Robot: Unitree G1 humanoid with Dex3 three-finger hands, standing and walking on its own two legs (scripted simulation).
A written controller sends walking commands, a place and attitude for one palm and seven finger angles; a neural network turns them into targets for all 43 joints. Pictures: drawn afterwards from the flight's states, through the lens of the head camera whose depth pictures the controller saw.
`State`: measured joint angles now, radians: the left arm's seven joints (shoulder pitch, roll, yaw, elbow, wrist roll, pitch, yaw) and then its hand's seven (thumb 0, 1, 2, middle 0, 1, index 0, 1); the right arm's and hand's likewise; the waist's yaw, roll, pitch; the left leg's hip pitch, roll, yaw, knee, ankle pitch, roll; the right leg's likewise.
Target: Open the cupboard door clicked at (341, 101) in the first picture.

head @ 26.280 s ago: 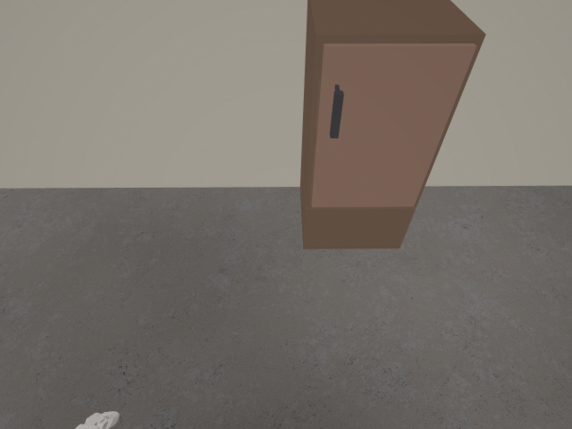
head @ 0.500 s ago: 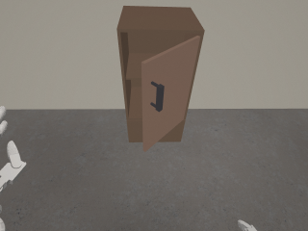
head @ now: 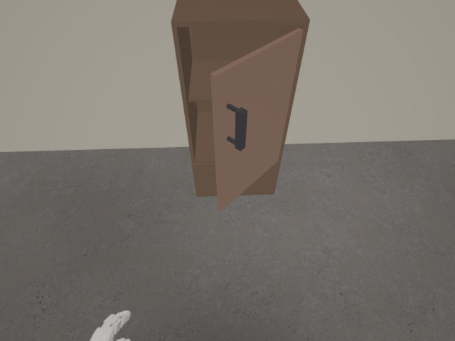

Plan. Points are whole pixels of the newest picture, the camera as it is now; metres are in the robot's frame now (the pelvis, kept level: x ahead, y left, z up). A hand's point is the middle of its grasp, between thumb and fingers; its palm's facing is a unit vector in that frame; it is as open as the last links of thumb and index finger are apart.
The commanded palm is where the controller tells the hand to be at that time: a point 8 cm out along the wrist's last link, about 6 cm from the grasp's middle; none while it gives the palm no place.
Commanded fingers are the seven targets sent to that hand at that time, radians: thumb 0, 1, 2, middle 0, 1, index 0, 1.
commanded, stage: let the arm hang, fingers relaxed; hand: left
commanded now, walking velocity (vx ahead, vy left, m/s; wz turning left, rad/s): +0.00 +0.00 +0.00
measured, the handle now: (235, 127) +0.68 +0.00 -0.04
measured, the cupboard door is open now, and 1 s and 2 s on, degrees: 45 45 45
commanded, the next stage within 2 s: look to check the result in 0.86 s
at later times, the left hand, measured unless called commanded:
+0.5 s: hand out of the picture -0.01 +0.21 -0.15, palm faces +0.03 -0.97 -0.25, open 7.4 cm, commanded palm none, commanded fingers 0.00 0.90 0.90 -0.20 -0.30 -0.20 -0.30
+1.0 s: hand out of the picture -0.01 +0.20 -0.15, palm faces +0.02 -0.98 -0.19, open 7.4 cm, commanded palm none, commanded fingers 0.00 0.90 0.90 -0.20 -0.30 -0.20 -0.30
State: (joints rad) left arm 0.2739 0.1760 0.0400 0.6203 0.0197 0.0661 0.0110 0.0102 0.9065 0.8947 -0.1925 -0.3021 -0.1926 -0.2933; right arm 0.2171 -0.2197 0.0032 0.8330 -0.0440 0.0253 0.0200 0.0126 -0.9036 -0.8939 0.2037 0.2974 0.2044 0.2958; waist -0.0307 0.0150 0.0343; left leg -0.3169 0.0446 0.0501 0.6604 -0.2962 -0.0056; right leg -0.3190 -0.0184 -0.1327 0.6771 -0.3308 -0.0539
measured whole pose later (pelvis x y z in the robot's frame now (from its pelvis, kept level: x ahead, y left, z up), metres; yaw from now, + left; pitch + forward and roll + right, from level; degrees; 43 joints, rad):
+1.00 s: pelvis +0.00 +0.03 +0.02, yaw -2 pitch -2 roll +0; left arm 0.28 0.13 0.02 1.15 0.01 0.00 0.04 0.01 0.91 0.89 -0.20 -0.30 -0.20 -0.29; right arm 0.31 -0.12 -0.01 1.14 -0.03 0.01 -0.02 0.01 -0.91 -0.89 0.20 0.30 0.20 0.30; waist -0.01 0.01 0.05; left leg -0.19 0.01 0.10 0.40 -0.19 0.02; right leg -0.21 -0.03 -0.08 0.41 -0.18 -0.01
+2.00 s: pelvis +0.00 +0.00 +0.00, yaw -13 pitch +0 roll +3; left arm 0.20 0.19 0.09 1.00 0.02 0.05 -0.01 0.01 0.91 0.89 -0.20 -0.30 -0.20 -0.29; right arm 0.21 -0.21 -0.07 1.01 -0.04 0.03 -0.03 0.01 -0.90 -0.89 0.20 0.30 0.21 0.30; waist 0.02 0.02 0.11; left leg -0.25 0.11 0.26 0.61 -0.33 -0.02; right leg -0.36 0.01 -0.01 0.71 -0.35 -0.03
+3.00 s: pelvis +0.01 +0.00 +0.01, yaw -50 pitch +0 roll +0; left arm 0.16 0.25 0.07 0.88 0.02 0.03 -0.01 0.01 0.90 0.89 -0.20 -0.30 -0.20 -0.29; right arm 0.22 -0.27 -0.06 0.92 -0.02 0.05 0.00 0.01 -0.90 -0.89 0.20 0.30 0.20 0.30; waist 0.00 0.00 0.11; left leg -0.45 0.08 0.05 1.01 -0.51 -0.06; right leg -0.30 0.01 0.06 0.58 -0.28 -0.01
